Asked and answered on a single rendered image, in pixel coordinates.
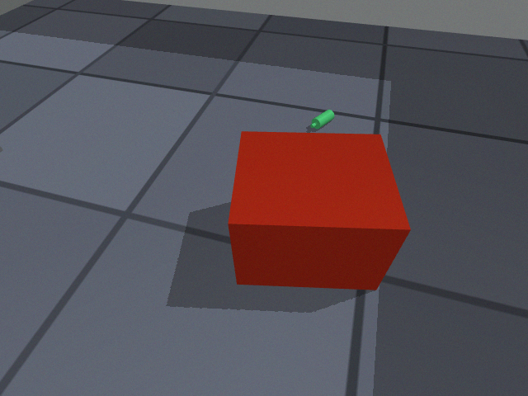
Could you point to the bottle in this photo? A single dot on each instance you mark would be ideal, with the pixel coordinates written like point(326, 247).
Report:
point(322, 119)

